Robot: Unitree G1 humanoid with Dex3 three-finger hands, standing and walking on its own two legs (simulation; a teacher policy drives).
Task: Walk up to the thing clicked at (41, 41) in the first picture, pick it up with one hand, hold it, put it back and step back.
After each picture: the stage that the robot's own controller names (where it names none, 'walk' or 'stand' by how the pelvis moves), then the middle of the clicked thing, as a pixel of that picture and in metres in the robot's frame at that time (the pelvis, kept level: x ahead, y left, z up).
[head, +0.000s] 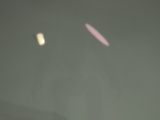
stand; (40, 39) +1.49 +0.46 -0.72
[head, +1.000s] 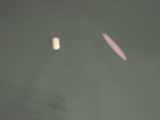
walk; (56, 43) +1.39 +0.20 -0.69
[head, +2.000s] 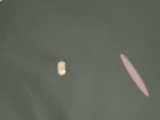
walk; (61, 68) +0.91 +0.16 -0.70
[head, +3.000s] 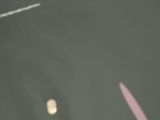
walk; (51, 106) +0.59 +0.18 -0.70
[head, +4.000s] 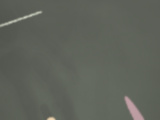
stand; out of the picture +0.46 +0.20 -0.71
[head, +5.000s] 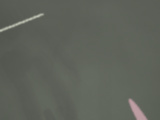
stand; out of the picture +0.43 +0.20 -0.73
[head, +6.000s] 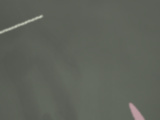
stand; out of the picture +0.39 +0.21 -0.73
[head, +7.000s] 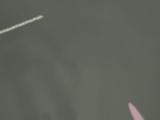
stand; out of the picture +0.40 +0.21 -0.73
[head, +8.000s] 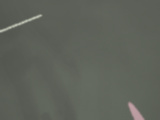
stand; out of the picture +0.39 +0.21 -0.73
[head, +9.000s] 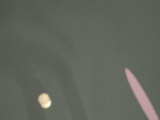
go down; (44, 100) +0.43 +0.21 -0.60
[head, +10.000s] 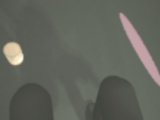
go down; (14, 54) +0.49 +0.24 -0.30
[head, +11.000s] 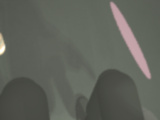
close in; out of the picture +0.48 +0.25 -0.27
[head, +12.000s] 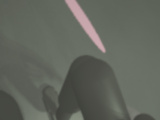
close; out of the picture +0.47 +0.30 -0.23
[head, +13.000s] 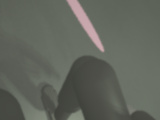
lift; out of the picture +0.46 +0.30 -0.23
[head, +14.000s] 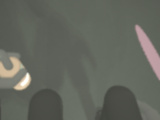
lift; (15, 74) +0.35 +0.22 -0.09
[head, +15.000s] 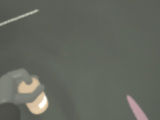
hold; (34, 96) +0.32 +0.17 +0.01
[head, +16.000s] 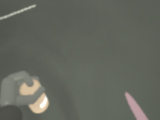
hold; (35, 96) +0.32 +0.17 -0.02
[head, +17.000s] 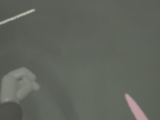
hold; out of the picture +0.25 +0.16 -0.68
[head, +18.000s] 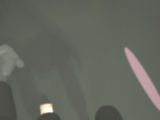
crouch; (47, 114) +0.29 +0.16 -0.54
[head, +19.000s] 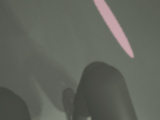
lower; out of the picture +0.32 +0.19 -0.28
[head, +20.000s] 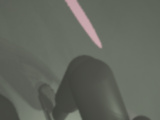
lower; out of the picture +0.31 +0.22 -0.26
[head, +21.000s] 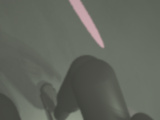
lower; out of the picture +0.31 +0.22 -0.26
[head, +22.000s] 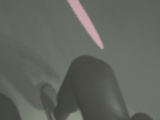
lower; out of the picture +0.31 +0.21 -0.26
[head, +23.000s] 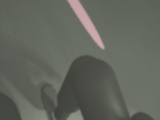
lower; out of the picture +0.32 +0.21 -0.26
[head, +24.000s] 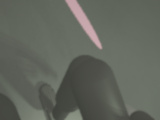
open; out of the picture +0.32 +0.21 -0.26
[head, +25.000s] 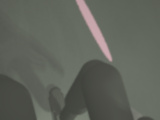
stand; out of the picture +0.32 +0.20 -0.27
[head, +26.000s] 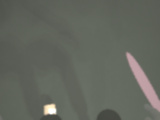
stand; (50, 115) +0.29 +0.15 -0.56
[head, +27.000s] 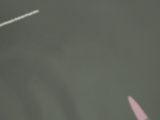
stand; out of the picture +0.25 +0.14 -0.69
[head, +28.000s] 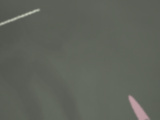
stand; out of the picture +0.25 +0.14 -0.69
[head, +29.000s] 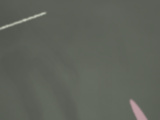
stand; out of the picture +0.27 +0.12 -0.73
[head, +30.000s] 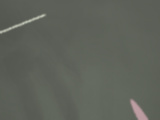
stand; out of the picture +0.26 +0.14 -0.75
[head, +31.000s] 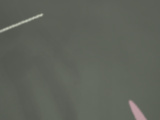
stand; out of the picture +0.24 +0.14 -0.75
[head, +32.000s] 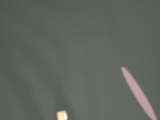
walk; out of the picture +0.34 +0.09 -0.73
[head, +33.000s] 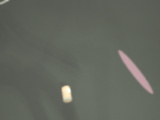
walk; (66, 94) +0.62 +0.16 -0.72
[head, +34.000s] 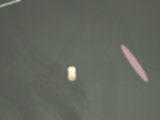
stand; (71, 73) +0.91 +0.12 -0.72
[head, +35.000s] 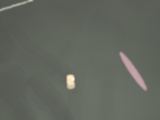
stand; (70, 81) +0.85 +0.09 -0.75
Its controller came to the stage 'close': yes
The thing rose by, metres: 0.69
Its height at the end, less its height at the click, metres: -0.02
